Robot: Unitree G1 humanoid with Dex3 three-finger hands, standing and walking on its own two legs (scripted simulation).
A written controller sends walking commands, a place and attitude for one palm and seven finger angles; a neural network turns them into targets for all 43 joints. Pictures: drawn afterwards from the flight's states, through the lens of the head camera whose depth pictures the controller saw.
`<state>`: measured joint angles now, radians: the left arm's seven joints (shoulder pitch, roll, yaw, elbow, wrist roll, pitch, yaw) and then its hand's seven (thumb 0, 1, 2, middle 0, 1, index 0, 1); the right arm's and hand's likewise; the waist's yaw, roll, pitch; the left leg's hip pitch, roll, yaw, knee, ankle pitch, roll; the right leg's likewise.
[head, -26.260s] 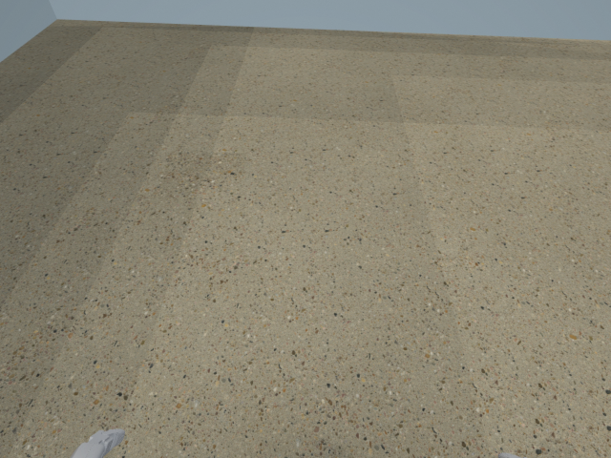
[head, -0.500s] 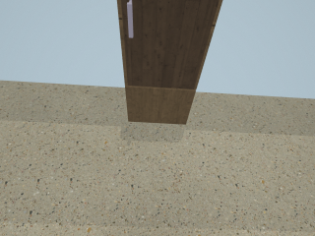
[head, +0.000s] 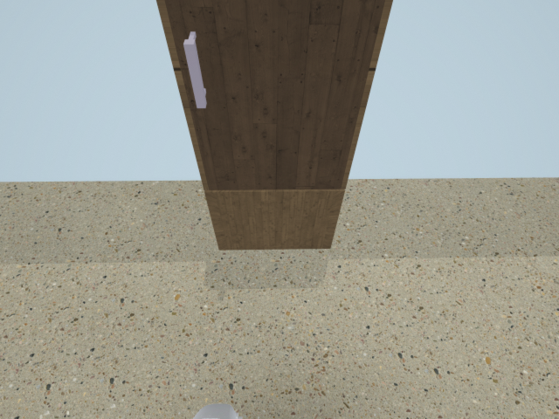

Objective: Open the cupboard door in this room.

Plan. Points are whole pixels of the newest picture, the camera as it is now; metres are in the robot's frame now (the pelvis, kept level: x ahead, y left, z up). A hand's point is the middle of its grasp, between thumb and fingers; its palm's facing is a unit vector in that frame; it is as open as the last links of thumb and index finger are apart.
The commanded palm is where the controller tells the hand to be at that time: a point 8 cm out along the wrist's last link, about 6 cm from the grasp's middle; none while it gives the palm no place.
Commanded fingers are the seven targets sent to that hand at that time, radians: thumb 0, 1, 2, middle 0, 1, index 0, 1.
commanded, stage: take the last steps up to it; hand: left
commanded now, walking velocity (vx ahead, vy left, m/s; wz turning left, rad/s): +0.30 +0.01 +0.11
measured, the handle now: (197, 71) +0.76 +0.21 +0.07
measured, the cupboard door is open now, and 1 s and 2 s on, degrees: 0 0 0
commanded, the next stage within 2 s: come to a stop and stand still in 0.36 s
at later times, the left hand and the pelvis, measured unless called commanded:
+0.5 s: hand out of the picture +0.11 +0.22 -0.17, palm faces +0.12 -0.98 -0.15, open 7.4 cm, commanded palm none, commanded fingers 0.00 0.90 0.90 -0.20 -0.30 -0.20 -0.30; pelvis +0.19 +0.07 +0.00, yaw +1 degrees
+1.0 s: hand (180, 330) +0.28 +0.19 -0.14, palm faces +0.03 -0.96 -0.29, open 7.4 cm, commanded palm none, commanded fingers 0.00 0.90 0.90 -0.20 -0.30 -0.20 -0.30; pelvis +0.22 +0.00 +0.01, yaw +1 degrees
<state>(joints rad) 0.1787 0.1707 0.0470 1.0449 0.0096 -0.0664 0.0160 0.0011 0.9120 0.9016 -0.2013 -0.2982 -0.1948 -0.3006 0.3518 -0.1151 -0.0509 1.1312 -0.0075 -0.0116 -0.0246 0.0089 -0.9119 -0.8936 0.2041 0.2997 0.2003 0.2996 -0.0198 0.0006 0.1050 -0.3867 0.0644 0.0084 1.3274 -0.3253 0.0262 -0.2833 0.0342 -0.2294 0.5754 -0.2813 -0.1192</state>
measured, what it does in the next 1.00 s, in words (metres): walks ahead: left foot, then right foot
